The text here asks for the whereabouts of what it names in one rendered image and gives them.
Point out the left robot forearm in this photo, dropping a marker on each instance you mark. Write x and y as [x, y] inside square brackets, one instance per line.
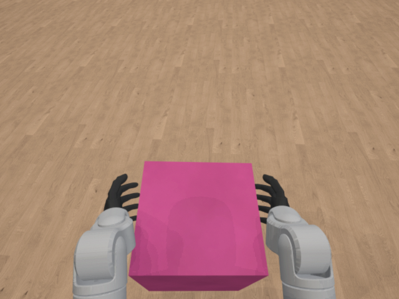
[100, 257]

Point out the robot left hand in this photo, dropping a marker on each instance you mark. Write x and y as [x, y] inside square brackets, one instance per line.
[114, 195]

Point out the right robot forearm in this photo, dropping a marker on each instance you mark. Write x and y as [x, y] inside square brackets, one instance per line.
[304, 252]

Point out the robot right hand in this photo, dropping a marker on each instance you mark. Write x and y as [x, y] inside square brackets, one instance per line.
[278, 198]

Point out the carton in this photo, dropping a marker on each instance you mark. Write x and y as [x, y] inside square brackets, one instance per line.
[198, 228]

